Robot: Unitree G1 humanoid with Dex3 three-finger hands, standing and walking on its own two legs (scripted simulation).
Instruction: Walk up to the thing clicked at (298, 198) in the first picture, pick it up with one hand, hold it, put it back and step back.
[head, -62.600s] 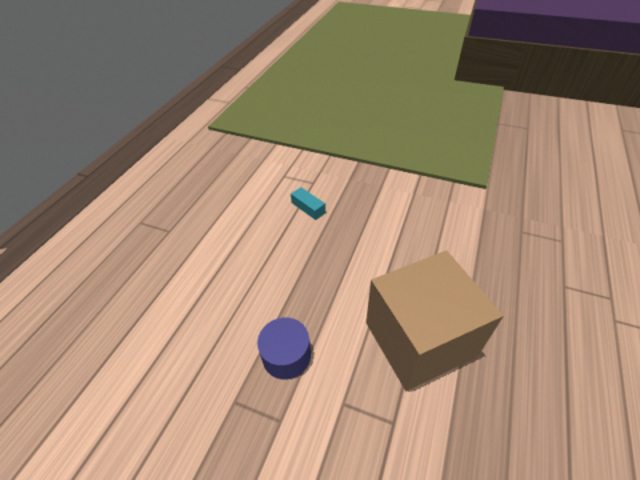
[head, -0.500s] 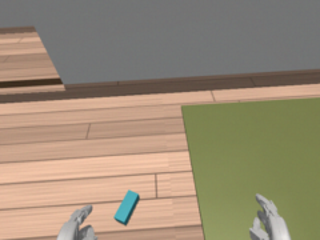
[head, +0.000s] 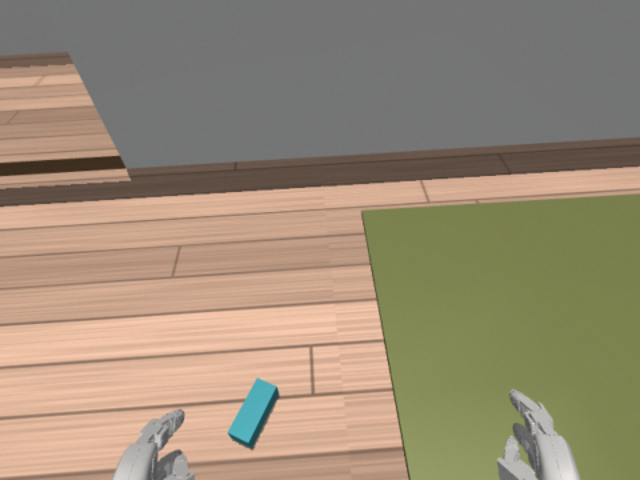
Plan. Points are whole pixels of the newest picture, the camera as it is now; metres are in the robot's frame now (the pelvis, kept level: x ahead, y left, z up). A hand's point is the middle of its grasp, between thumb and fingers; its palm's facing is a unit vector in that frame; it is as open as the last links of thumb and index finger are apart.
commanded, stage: home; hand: left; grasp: from above
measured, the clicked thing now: (254, 412) +0.45 +0.23 -0.68
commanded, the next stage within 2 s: stand in 0.16 s
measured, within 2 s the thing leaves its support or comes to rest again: neither
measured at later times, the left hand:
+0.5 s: hand out of the picture +0.12 +0.24 -0.10, palm faces +0.01 -0.94 -0.34, open 7.4 cm
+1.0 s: hand out of the picture +0.05 +0.25 -0.10, palm faces +0.03 -0.94 -0.34, open 7.4 cm
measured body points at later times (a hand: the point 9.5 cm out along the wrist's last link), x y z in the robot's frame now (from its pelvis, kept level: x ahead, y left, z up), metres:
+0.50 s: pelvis +0.00 +0.01 +0.03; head +0.02 +0.01 +0.48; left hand +0.12 +0.28 -0.08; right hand +0.12 -0.27 -0.09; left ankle +0.02 +0.13 -0.68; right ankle +0.00 -0.14 -0.68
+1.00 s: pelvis +0.00 +0.01 +0.06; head +0.00 +0.01 +0.51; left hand +0.04 +0.30 -0.07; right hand +0.08 -0.26 -0.08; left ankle +0.02 +0.13 -0.68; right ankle +0.00 -0.14 -0.68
